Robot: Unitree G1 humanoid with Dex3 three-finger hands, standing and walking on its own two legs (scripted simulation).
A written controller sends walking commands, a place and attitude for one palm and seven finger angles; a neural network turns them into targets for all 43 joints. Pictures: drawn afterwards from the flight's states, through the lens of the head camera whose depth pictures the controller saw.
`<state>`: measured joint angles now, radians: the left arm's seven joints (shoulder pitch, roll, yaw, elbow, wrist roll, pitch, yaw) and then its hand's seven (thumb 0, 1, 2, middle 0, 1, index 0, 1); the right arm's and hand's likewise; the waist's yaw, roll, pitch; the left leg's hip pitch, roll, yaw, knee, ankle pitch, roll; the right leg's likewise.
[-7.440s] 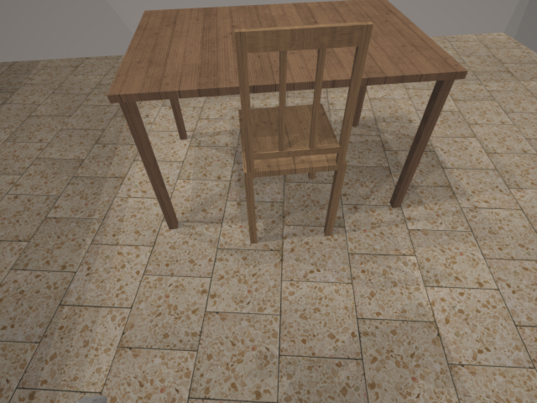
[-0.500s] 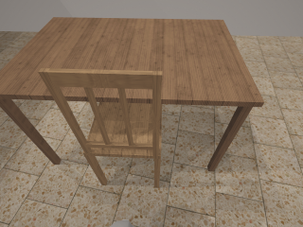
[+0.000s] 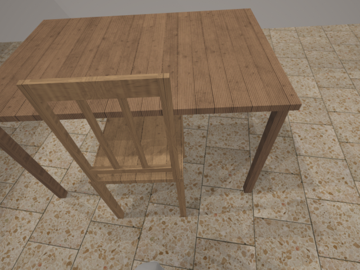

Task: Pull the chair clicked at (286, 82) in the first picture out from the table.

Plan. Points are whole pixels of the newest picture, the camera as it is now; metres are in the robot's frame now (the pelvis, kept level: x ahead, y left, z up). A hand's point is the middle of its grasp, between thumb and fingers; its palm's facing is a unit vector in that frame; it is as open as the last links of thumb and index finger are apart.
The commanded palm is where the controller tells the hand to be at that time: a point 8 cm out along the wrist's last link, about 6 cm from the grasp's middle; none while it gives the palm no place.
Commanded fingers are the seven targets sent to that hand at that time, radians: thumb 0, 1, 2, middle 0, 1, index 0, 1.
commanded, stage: come to a stop and stand still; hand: left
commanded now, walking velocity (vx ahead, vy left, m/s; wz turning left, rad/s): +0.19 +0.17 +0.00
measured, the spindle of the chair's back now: (101, 139) +0.48 +0.29 -0.05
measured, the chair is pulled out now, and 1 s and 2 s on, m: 0.00 0.00 0.00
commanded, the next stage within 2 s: look again from close up in 0.98 s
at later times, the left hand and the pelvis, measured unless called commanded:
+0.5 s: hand out of the picture +0.04 +0.18 -0.16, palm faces +0.03 -0.98 -0.22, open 7.4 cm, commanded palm none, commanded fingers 0.00 0.90 0.90 -0.20 -0.30 -0.20 -0.30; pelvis +0.02 +0.00 +0.01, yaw +1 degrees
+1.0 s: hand out of the picture +0.04 +0.17 -0.16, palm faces +0.02 -0.98 -0.19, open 7.4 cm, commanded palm none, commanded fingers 0.00 0.90 0.90 -0.20 -0.30 -0.20 -0.30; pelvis +0.04 +0.00 +0.02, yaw +0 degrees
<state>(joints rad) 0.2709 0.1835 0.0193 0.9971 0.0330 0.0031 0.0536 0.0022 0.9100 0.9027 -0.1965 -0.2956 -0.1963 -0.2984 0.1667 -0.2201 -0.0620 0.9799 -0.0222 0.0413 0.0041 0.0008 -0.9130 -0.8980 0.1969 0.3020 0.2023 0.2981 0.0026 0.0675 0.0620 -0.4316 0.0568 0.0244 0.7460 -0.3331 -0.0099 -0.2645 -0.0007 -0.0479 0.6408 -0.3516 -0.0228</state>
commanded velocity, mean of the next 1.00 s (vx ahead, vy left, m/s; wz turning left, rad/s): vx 0.01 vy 0.03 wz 0.00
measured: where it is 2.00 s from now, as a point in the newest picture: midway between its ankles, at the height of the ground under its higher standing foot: outside the picture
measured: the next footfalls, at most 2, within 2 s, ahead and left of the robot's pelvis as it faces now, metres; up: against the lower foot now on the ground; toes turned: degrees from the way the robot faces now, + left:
left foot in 0.18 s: +0.06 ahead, +0.09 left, +0.00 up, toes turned +7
